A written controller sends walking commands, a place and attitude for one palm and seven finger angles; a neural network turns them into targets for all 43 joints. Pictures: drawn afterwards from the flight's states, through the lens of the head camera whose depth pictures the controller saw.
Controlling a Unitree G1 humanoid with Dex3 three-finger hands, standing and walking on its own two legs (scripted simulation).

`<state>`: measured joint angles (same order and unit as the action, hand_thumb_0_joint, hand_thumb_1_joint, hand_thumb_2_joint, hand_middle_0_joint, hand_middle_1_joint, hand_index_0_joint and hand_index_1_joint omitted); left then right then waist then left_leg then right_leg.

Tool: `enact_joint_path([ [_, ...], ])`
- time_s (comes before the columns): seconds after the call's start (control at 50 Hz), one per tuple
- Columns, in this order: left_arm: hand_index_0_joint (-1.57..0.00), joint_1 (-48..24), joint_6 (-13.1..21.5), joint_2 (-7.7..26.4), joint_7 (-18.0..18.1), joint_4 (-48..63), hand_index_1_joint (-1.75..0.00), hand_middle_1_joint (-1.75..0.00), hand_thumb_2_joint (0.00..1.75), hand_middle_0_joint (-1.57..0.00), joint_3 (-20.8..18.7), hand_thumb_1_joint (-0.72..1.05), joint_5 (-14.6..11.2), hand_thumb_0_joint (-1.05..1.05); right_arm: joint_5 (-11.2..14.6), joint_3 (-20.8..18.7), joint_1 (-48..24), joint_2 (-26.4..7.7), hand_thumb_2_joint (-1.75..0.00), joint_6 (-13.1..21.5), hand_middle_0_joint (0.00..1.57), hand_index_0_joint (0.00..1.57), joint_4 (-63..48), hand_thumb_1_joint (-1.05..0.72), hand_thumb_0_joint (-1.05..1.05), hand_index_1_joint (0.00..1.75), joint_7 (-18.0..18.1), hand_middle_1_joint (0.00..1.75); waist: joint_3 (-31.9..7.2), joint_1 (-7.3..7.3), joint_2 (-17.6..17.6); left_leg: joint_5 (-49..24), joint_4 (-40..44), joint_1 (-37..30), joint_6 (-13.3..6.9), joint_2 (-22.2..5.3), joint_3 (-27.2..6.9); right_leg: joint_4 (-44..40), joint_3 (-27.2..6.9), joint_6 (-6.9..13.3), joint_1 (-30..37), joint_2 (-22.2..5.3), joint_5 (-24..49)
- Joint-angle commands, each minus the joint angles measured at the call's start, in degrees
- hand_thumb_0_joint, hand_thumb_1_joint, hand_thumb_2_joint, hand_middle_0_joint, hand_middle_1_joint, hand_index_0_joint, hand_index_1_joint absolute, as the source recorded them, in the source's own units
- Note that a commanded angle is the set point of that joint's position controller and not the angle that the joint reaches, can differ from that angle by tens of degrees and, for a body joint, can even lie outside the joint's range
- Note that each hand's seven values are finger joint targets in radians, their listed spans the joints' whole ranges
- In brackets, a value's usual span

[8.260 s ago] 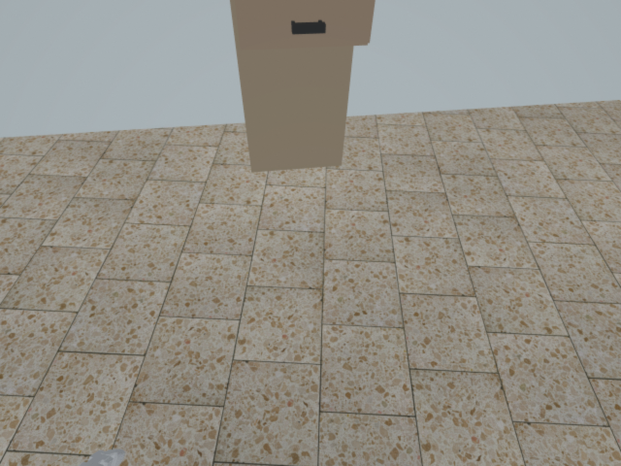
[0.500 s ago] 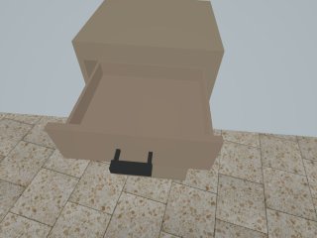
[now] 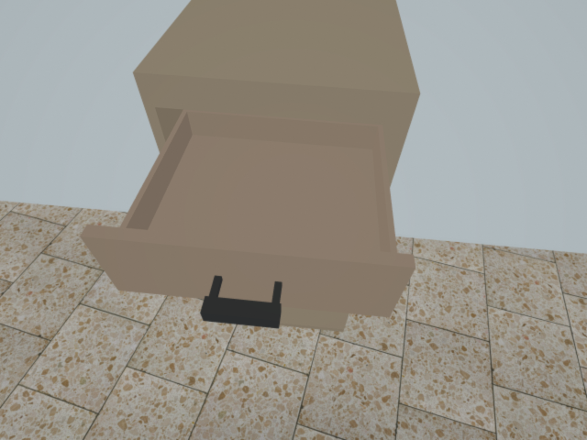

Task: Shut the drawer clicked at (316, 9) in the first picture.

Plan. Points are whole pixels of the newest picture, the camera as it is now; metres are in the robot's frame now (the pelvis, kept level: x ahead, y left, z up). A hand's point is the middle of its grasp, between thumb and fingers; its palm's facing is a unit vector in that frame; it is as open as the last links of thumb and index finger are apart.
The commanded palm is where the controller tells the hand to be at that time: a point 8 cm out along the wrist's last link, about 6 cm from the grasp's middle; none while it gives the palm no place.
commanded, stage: look again from close up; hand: left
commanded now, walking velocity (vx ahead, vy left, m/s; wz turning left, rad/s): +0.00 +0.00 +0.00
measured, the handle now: (244, 298) +0.29 +0.09 +0.04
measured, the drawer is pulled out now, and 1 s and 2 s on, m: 0.29 0.29 0.29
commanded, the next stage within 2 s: shuffle to correct the standing spot in 0.18 s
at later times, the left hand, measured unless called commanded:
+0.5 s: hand out of the picture +0.02 +0.17 -0.18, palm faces +0.02 -0.98 -0.20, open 7.3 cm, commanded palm none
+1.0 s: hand out of the picture +0.06 +0.12 -0.18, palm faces +0.01 -0.98 -0.21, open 7.4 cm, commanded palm none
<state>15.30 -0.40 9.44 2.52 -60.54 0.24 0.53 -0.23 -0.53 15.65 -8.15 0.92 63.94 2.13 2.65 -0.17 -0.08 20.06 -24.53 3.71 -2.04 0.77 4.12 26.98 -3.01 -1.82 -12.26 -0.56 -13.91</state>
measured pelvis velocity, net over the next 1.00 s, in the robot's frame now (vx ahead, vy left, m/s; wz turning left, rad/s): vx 0.01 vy -0.07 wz -0.02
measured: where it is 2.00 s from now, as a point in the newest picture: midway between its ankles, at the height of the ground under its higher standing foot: outside the picture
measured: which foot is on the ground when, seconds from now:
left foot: down 0.00-1.00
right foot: down 0.00-1.00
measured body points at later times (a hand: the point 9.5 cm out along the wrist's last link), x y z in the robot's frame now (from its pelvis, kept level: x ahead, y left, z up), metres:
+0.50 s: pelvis +0.00 -0.01 +0.00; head +0.02 +0.00 +0.45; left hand +0.02 +0.22 -0.17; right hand +0.00 -0.22 -0.16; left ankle -0.07 +0.09 -0.74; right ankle +0.01 -0.14 -0.74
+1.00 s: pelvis +0.01 -0.07 -0.01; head +0.06 -0.06 +0.43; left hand +0.06 +0.17 -0.17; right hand +0.03 -0.33 -0.16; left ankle -0.07 +0.08 -0.74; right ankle +0.00 -0.19 -0.72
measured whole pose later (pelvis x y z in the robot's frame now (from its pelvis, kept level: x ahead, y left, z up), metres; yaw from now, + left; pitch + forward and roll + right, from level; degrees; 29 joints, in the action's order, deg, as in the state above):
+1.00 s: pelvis +0.01 -0.07 -0.01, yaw -1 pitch +1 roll -1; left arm 13.4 -4.4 11.8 0.7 -52.7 -3.1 0.9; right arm -1.7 -3.5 12.4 -11.0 -1.6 60.8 3.0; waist 4.8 -0.6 -0.2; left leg 24.5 -33.8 10.0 3.9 -7.7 4.9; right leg 42.0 1.2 0.7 -20.3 1.5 -23.9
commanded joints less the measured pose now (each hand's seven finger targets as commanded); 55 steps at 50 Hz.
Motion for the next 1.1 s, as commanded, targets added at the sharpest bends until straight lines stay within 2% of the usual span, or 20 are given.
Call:
enact_joint_path([
  [0.0,-0.20,2.3,0.9,5.4,0.4,2.2,-0.30,-0.30,0.90,-0.20,-1.3,0.90,0.0,0.00,0.0,-1.0,4.2,-5.7,-0.90,1.0,0.20,0.20,-1.2,-0.90,0.00,0.30,0.3,0.30,0.4,-0.15,-0.6,-18.4,4.0,2.1,0.1,-7.4,-5.7,-2.3,-3.5,3.7,0.0,-4.8,15.4],
  [0.28,-0.20,2.6,0.7,4.8,0.4,1.8,-0.30,-0.30,0.90,-0.20,-1.4,0.90,0.0,0.00,0.0,-1.1,4.7,-5.0,-0.90,1.1,0.20,0.20,-0.7,-0.90,0.00,0.30,0.5,0.30,0.7,-0.17,-0.7,-19.8,4.0,2.0,-0.1,-7.8,-5.7,-1.7,-3.1,3.5,-0.5,-4.4,15.4],
  [0.54,-0.20,1.8,-2.1,4.2,-0.3,3.8,-0.30,-0.30,0.90,-0.20,-3.3,0.90,0.5,0.00,-0.9,-3.1,1.1,-8.2,-0.90,-1.0,0.20,0.20,-1.7,-0.90,0.00,0.30,1.7,0.30,2.7,0.04,5.8,-26.1,2.2,3.9,-3.3,-15.2,-9.7,8.8,0.7,2.1,-7.4,-1.2,1.3],
  [0.58,-0.20,3.1,-2.1,4.6,-0.4,3.9,-0.30,-0.30,0.90,-0.20,-3.6,0.90,0.8,0.00,-0.9,-3.4,0.7,-8.5,-0.90,-1.4,0.20,0.20,-2.2,-0.90,0.00,0.30,1.7,0.30,1.7,0.36,3.5,-24.6,-0.7,5.0,-2.2,-13.8,-8.3,6.5,-0.2,2.8,-5.2,-1.6,8.6],
  [0.62,-0.20,4.2,-1.8,6.2,-0.3,4.1,-0.30,-0.30,0.90,-0.20,-3.9,0.90,0.9,0.00,-0.7,-3.9,1.3,-8.2,-0.90,-1.9,0.20,0.20,-2.7,-0.90,0.00,0.30,1.8,0.30,-0.4,-0.10,-4.1,-18.6,-5.0,6.3,-0.1,-10.2,-5.0,3.7,-3.9,4.2,-1.6,-3.6,21.5],
  [0.68,-0.20,4.2,-1.5,8.7,0.2,4.9,-0.30,-0.30,0.90,-0.20,-4.4,0.90,1.0,0.00,-0.1,-3.6,3.6,-5.8,-0.90,-2.4,0.20,0.20,-2.5,-0.90,0.00,0.30,1.7,0.30,-4.8,-1.19,-12.2,-2.7,-10.9,8.4,2.4,-4.5,0.3,-0.7,-10.9,8.5,3.9,-9.9,31.9],
  [0.72,-0.20,3.5,-1.8,9.3,0.3,5.3,-0.30,-0.30,0.90,-0.20,-4.4,0.90,0.9,0.00,0.0,-3.2,1.9,-4.8,-0.90,-2.4,0.20,0.20,-2.4,-0.90,0.00,0.30,1.4,0.30,-3.0,-0.66,-10.9,5.6,-9.9,10.8,2.6,-3.5,0.5,-2.3,-12.3,10.9,4.3,-10.8,30.7],
  [0.78,-0.20,0.7,-2.5,8.5,0.3,7.2,-0.30,-0.30,0.90,-0.20,-4.4,0.90,0.8,0.00,-0.3,-3.2,3.5,-5.6,-0.90,-2.2,0.20,0.20,-1.7,-0.90,0.00,0.30,1.6,0.30,-3.0,-2.26,-5.4,-5.4,-1.1,3.1,1.7,-6.7,0.5,1.0,-8.5,8.3,-1.6,-7.3,26.2],
  [0.8,-0.20,-0.5,-2.7,7.9,0.0,8.3,-0.30,-0.30,0.90,-0.20,-4.3,0.90,0.7,0.00,-0.5,-3.6,4.0,-7.4,-0.90,-2.0,0.20,0.20,-1.3,-0.90,0.00,0.30,1.8,0.30,-2.3,-2.66,1.2,-12.6,1.0,0.1,0.6,-10.1,-1.8,4.5,-4.9,5.8,-5.1,-4.0,23.2],
  [0.82,-0.20,-1.2,-3.0,6.6,-0.4,9.5,-0.30,-0.30,0.90,-0.20,-4.3,0.90,0.4,0.00,-1.1,-4.3,4.1,-9.8,-0.90,-1.8,0.20,0.20,-1.2,-0.90,0.00,0.30,1.9,0.30,-0.7,-3.10,11.4,-20.4,4.0,-1.3,-2.5,-17.5,-9.1,11.9,-1.0,3.2,-11.0,0.9,11.1],
  [0.84,-0.20,-2.5,-3.2,6.0,-0.6,10.4,-0.30,-0.30,0.90,-0.20,-4.4,0.90,0.6,0.00,-1.3,-4.7,3.7,-11.3,-0.90,-1.9,0.20,0.20,-1.5,-0.90,0.00,0.30,1.8,0.30,2.7,-3.15,17.8,-31.0,4.2,2.0,-6.1,-24.4,-13.6,21.4,1.8,2.0,-16.1,2.0,-12.4],
  [0.86,-0.20,-1.9,-3.8,6.8,-0.6,10.8,-0.30,-0.30,0.90,-0.20,-4.7,0.90,0.6,0.00,-1.5,-4.5,1.8,-11.5,-0.90,-2.0,0.20,0.20,-2.7,-0.90,0.00,0.30,1.7,0.30,3.4,-2.22,15.3,-33.8,3.3,6.1,-7.7,-26.0,-13.1,28.8,-0.7,2.3,-16.0,1.4,-19.1],
  [0.88,-0.20,-1.8,-3.8,6.6,-0.8,11.5,-0.30,-0.30,0.90,-0.20,-4.9,0.90,0.5,0.00,-1.8,-4.6,-0.5,-12.2,-0.90,-1.8,0.20,0.20,-4.1,-0.90,0.00,0.30,1.6,0.30,3.1,-1.05,11.8,-36.3,1.6,6.2,-7.1,-25.0,-11.9,28.8,-1.2,2.6,-16.2,0.5,-19.4],
  [0.92,-0.20,-1.4,-3.2,6.3,-1.6,12.5,-0.30,-0.30,0.90,-0.20,-4.6,0.90,0.3,0.00,-1.9,-5.0,-2.7,-13.5,-0.90,-1.5,0.20,0.20,-5.6,-0.90,0.00,0.30,1.3,0.30,1.1,-0.32,10.6,-40.7,-2.3,3.4,-4.3,-22.4,-8.2,19.4,1.9,2.5,-14.2,-0.1,-15.9],
  [0.96,-0.20,2.3,-2.2,6.5,-2.1,11.2,-0.30,-0.30,0.90,-0.20,-4.7,0.90,0.5,0.00,-1.2,-5.1,-2.4,-14.4,-0.90,-1.7,0.20,0.20,-6.1,-0.90,0.00,0.30,1.2,0.30,-3.9,1.43,7.2,-39.0,-10.5,3.9,-0.3,-17.1,-3.8,2.7,5.4,2.6,-2.7,0.4,1.6],
  [0.98,-0.20,5.9,-1.5,9.0,-1.6,9.5,-0.30,-0.30,0.90,-0.20,-5.1,0.90,0.7,0.00,-0.6,-5.1,-1.0,-12.7,-0.90,-1.9,0.20,0.20,-6.8,-0.90,0.00,0.30,1.0,0.30,-7.7,1.92,-1.9,-30.7,-19.5,9.0,2.0,-11.0,0.5,-1.3,-0.4,4.1,7.2,-2.8,23.0],
  [1.0,-0.20,7.6,-1.0,12.7,-0.8,8.1,-0.30,-0.30,0.90,-0.20,-5.5,0.90,1.0,0.00,0.1,-4.3,-0.6,-8.6,-0.90,-2.1,0.20,0.20,-8.2,-0.90,0.00,0.30,0.8,0.30,-9.8,1.78,-14.9,-0.3,-28.6,18.9,4.2,-4.1,4.2,-3.2,-10.8,9.1,14.9,-13.7,43.4],
  [1.02,-0.20,7.3,-0.6,13.3,-0.5,8.0,-0.30,-0.30,0.90,-0.20,-4.8,0.90,0.8,0.00,0.5,-3.5,-2.7,-6.7,-0.90,-2.5,0.20,0.20,-9.5,-0.90,0.00,0.30,1.0,0.30,-8.4,2.51,-12.2,17.5,-32.1,21.0,4.4,-2.8,-0.1,-3.9,-12.7,14.7,12.9,-17.9,50.0],
  [1.04,-0.20,5.5,-0.4,11.9,0.0,8.2,-0.30,-0.30,0.90,-0.20,-4.4,0.90,1.1,0.00,0.3,-3.0,-5.0,-5.3,-0.90,-2.5,0.20,0.20,-9.4,-0.90,0.00,0.30,0.9,0.30,-6.5,2.73,-11.5,17.2,-34.7,20.5,4.1,-3.9,-3.1,-4.5,-14.2,15.7,7.9,-17.0,43.2],
  [1.08,-0.20,-0.6,0.0,10.2,0.6,9.1,-0.30,-0.30,0.90,-0.20,-3.6,0.90,1.2,0.00,0.1,-2.6,-4.1,-4.8,-0.90,-2.3,0.20,0.20,-8.5,-0.90,0.00,0.30,0.1,0.30,-3.1,0.39,-9.1,13.0,-33.2,19.6,3.9,-4.1,-4.2,-3.9,-11.5,15.6,2.9,-14.5,35.6],
])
